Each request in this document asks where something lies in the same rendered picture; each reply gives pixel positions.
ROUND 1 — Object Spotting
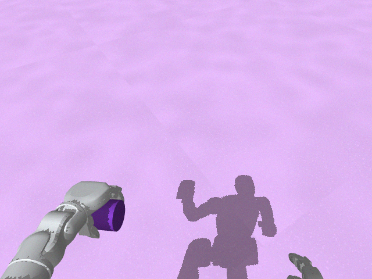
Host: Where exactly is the can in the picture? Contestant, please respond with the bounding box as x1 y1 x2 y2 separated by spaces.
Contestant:
91 199 125 232

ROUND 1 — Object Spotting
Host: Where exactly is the left robot hand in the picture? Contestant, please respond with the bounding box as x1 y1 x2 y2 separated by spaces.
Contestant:
64 181 124 238

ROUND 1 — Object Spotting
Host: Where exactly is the right robot hand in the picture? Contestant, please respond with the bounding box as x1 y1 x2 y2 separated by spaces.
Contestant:
287 253 323 279

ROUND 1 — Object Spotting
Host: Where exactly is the left robot arm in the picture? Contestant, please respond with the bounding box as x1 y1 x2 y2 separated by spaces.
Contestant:
0 202 87 279

